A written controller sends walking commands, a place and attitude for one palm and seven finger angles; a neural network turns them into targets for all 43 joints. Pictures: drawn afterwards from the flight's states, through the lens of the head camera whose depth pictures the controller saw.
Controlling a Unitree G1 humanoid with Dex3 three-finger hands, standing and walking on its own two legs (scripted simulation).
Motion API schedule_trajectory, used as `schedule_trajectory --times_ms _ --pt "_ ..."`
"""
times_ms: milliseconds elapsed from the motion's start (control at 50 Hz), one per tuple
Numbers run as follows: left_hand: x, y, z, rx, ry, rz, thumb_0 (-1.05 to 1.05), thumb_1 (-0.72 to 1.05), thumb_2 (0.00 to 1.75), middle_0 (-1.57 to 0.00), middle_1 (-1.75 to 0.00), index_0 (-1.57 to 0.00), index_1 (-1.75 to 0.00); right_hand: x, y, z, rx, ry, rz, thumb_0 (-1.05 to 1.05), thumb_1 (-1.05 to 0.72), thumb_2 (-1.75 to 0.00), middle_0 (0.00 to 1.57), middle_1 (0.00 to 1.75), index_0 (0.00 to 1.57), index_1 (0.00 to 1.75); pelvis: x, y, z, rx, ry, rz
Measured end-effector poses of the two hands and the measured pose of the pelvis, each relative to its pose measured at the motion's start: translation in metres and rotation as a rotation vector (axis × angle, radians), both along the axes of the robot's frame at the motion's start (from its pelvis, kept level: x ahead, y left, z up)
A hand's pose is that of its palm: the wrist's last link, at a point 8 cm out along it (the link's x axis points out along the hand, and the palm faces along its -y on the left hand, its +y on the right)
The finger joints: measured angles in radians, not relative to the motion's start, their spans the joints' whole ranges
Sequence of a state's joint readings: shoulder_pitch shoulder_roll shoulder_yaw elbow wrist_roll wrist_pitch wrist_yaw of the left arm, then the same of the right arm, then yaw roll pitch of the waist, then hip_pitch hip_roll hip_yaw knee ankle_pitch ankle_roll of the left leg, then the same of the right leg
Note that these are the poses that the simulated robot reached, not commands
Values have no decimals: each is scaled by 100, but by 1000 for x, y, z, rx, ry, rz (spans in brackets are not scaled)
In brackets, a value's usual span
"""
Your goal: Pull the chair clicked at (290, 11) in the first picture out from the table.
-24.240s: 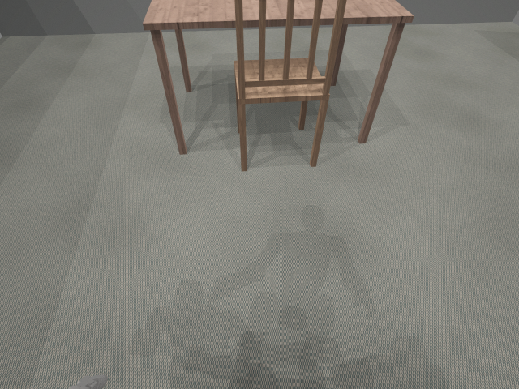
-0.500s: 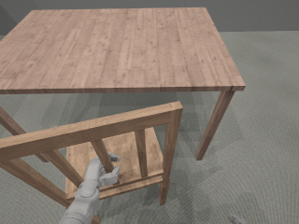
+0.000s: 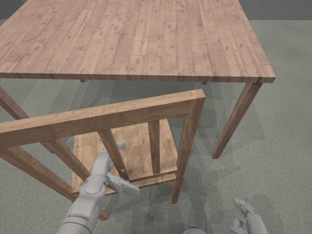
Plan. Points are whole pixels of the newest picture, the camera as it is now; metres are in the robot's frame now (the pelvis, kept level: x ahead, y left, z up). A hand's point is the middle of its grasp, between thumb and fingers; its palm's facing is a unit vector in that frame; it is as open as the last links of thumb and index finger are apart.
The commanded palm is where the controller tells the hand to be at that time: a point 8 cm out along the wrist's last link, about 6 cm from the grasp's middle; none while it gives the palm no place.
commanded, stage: open the thumb and straighten the fingers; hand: left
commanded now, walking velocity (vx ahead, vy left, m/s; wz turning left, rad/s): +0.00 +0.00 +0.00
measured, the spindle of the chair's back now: (117, 158) +0.32 +0.12 -0.02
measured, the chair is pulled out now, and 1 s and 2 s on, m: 0.17 0.17 0.17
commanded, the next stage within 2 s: draw the fingers out of the gap in 0.16 s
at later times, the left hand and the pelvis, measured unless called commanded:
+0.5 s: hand (117, 191) +0.24 +0.11 -0.05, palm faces -0.06 -0.98 -0.17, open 17.5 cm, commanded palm +0.22 +0.16 -0.02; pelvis +0.00 -0.01 -0.01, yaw +1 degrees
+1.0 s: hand (109, 225) +0.16 +0.12 -0.04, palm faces -0.05 -0.99 -0.15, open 17.5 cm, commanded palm +0.14 +0.17 -0.02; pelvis -0.01 +0.00 -0.02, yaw +2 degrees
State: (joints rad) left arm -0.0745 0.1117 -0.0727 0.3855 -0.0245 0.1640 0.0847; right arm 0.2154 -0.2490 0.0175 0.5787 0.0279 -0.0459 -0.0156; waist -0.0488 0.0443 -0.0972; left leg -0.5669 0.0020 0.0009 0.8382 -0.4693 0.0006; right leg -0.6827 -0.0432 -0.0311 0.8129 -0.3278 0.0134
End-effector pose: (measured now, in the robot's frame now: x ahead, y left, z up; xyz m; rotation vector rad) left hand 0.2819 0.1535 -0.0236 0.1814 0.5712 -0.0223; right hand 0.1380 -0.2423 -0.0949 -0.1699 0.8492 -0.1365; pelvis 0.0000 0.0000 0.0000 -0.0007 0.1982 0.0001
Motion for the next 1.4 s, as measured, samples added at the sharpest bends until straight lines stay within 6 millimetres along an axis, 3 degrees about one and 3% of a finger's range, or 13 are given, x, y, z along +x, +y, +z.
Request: schedule_trajectory --times_ms 140,300,480,680,860,1160,1260,1400 --pt "-10 2 -1 8 0 5 -1 -53 21 -9 -24 -8 -24 4 -3 -1 -6 -21 5 1 -91 -90 21 30 20 30 0 -4 -4 -1 4 6" --pt "-15 6 0 9 0 11 -1 -54 20 -2 -5 -2 -5 2 -12 0 -29 -26 7 1 -91 -90 21 30 20 30 -1 -8 -5 -2 5 14" --pt "-50 9 -2 8 15 8 -1 -54 20 -1 -1 -1 -1 4 -16 4 -36 -70 -1 1 -91 -90 21 30 20 30 0 -9 -8 -2 13 13" --pt "-97 16 -2 12 27 28 -1 -54 20 -1 0 0 0 20 -5 8 -41 -149 41 1 -91 -90 21 30 20 30 -1 -8 -15 -11 10 33" --pt "-116 16 -1 -3 27 20 -2 -54 20 -1 0 0 0 31 9 11 -35 -215 66 1 -90 -90 21 30 20 30 -5 -4 -21 -17 7 41" --pt "-156 19 1 -13 63 31 -1 -54 20 -1 0 0 0 29 17 11 -38 -239 50 1 -90 -90 21 30 20 30 -5 3 -28 -25 15 39" --pt "-151 21 19 -165 -147 74 -2 -54 20 -1 0 0 0 29 17 5 -44 -268 61 1 -90 -90 21 30 20 30 -9 3 -36 -31 29 41" --pt "-136 36 58 -148 -532 10 -2 -54 20 0 0 0 0 29 19 -15 3 -262 76 1 -90 -90 21 30 20 30 -16 1 -51 -33 48 34"
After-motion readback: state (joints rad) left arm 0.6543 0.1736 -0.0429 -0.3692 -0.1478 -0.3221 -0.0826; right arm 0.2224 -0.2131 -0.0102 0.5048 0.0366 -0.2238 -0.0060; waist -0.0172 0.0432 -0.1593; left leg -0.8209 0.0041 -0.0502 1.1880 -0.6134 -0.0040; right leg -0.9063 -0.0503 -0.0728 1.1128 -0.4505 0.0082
